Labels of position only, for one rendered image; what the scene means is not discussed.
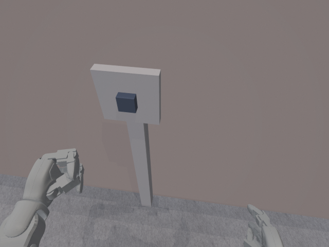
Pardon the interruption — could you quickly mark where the robot left hand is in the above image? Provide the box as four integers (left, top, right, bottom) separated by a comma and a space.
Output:
23, 148, 84, 207

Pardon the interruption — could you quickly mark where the panel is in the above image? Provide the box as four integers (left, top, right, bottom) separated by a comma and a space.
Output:
90, 64, 161, 207

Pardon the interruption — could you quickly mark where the robot left forearm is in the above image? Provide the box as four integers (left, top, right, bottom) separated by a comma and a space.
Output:
0, 199, 49, 247

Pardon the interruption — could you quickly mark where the button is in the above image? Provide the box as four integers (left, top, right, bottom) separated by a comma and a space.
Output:
116, 92, 138, 113

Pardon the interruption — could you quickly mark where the robot right hand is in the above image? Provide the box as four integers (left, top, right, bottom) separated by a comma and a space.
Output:
244, 204, 284, 247

